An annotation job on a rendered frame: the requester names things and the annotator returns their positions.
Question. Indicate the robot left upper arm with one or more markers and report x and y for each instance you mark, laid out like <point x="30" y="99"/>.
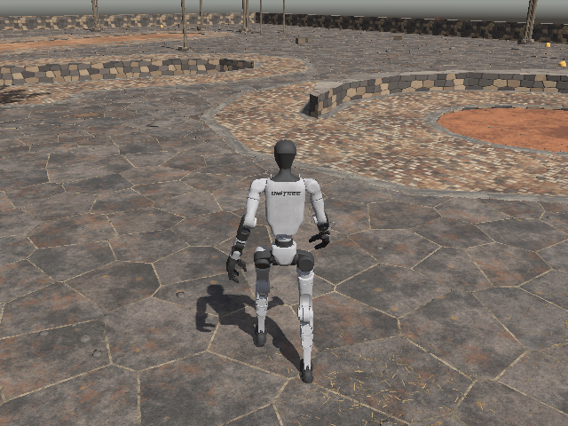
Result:
<point x="256" y="187"/>

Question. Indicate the robot left forearm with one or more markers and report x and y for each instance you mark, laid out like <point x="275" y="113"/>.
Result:
<point x="240" y="240"/>

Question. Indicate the left robot hand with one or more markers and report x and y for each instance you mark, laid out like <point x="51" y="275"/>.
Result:
<point x="230" y="264"/>

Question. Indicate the right robot hand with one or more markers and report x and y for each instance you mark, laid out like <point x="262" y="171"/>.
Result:
<point x="323" y="244"/>

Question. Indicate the robot right upper arm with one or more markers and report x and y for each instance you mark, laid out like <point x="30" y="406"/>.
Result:
<point x="313" y="188"/>

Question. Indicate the robot right foot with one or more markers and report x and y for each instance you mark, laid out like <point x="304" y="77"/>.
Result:
<point x="306" y="374"/>

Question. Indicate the robot right forearm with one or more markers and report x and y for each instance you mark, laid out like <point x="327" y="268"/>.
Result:
<point x="324" y="229"/>

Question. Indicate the humanoid robot torso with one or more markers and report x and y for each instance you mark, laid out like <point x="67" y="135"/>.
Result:
<point x="284" y="211"/>

